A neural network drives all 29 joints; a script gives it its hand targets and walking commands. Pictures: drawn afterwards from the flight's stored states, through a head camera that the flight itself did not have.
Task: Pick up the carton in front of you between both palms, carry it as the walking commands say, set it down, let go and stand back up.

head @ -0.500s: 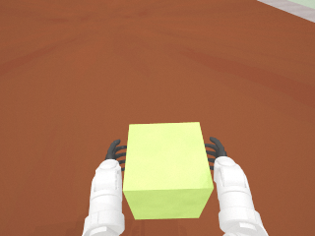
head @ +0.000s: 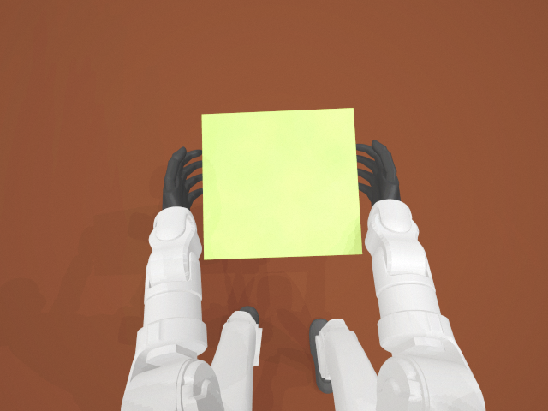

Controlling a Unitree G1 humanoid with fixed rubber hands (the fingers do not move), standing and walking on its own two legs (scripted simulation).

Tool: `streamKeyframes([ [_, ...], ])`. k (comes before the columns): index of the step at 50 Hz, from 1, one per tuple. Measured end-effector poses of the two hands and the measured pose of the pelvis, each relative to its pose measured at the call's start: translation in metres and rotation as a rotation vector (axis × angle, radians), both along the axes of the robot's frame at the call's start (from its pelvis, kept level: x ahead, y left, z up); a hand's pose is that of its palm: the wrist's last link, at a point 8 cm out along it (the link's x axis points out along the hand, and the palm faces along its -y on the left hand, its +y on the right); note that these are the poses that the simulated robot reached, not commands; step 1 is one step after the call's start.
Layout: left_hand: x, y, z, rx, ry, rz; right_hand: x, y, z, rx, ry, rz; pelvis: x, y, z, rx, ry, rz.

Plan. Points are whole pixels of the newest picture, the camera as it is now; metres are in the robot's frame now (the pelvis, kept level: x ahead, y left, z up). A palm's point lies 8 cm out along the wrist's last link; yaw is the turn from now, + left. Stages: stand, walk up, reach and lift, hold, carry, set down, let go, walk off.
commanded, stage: set down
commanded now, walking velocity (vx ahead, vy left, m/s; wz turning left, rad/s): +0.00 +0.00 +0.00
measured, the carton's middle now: (279, 194) +0.44 +0.04 -0.16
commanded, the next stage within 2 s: none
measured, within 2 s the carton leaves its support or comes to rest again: rests again in 1.52 s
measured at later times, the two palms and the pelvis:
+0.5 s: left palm (196, 204) +0.43 +0.19 -0.22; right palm (351, 186) +0.47 -0.10 -0.22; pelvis -0.03 +0.01 -0.13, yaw -1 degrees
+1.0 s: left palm (206, 209) +0.45 +0.21 -0.37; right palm (329, 188) +0.51 -0.09 -0.38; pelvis -0.05 +0.00 -0.24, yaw +0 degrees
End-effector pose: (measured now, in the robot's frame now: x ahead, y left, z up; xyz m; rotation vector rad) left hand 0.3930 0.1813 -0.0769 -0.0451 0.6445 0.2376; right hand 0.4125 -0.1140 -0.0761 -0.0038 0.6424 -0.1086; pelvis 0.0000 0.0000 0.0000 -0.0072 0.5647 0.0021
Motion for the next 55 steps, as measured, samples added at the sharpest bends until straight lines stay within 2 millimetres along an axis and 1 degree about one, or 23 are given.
streamKeyframes([
  [5,0.011,0.002,-0.019,-0.014,0.005,0.019,0.015,0.002,-0.019,0.008,0.006,0.004,-0.007,0.002,-0.026,-0.001,0.064,-0.004],
  [9,0.017,0.004,-0.040,-0.013,0.027,0.026,0.024,0.004,-0.039,-0.001,0.028,0.017,-0.011,0.004,-0.046,-0.002,0.105,-0.006],
  [19,0.028,0.009,-0.105,0.002,0.042,0.044,0.045,0.010,-0.103,-0.022,0.040,0.062,-0.022,0.006,-0.101,-0.006,0.203,-0.006],
  [28,0.038,0.012,-0.162,0.010,0.050,0.060,0.063,0.014,-0.160,-0.029,0.045,0.093,-0.030,0.005,-0.147,-0.007,0.252,-0.009],
  [45,0.054,0.021,-0.264,0.029,0.077,0.096,0.091,0.025,-0.266,-0.043,0.069,0.158,-0.044,-0.002,-0.218,0.015,0.271,-0.022],
  [55,0.064,0.027,-0.329,0.018,0.090,0.102,0.109,0.030,-0.333,-0.055,0.084,0.198,-0.046,-0.004,-0.257,0.026,0.243,-0.026],
])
